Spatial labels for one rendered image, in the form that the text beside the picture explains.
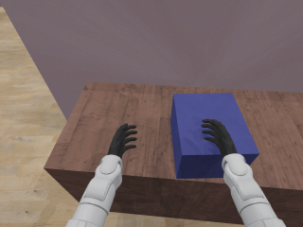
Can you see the pedestal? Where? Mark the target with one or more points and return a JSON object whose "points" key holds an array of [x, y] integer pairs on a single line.
{"points": [[149, 186]]}

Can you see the robot right hand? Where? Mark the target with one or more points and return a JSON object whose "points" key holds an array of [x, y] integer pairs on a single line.
{"points": [[222, 138]]}

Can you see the robot left hand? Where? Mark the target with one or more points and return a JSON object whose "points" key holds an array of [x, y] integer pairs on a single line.
{"points": [[117, 146]]}

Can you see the carton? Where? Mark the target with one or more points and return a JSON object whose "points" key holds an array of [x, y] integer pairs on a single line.
{"points": [[195, 157]]}

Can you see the right robot forearm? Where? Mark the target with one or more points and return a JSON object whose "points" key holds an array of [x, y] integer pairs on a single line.
{"points": [[251, 203]]}

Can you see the left robot forearm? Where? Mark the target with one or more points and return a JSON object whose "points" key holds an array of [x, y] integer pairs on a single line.
{"points": [[97, 199]]}

